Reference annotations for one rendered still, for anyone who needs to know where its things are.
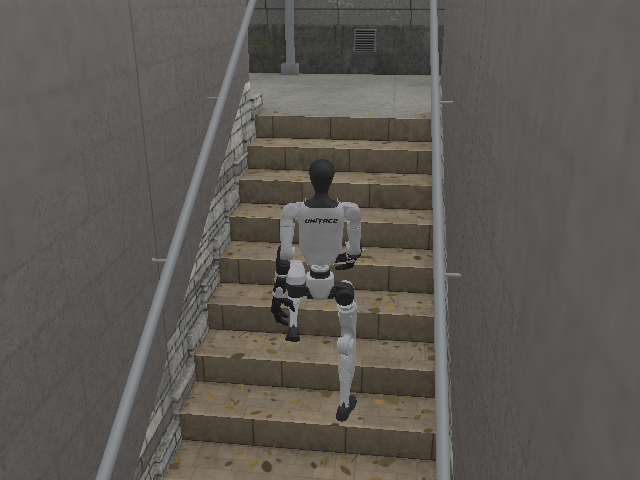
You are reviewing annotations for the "stairs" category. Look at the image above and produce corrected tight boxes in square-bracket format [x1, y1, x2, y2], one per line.
[162, 115, 436, 480]

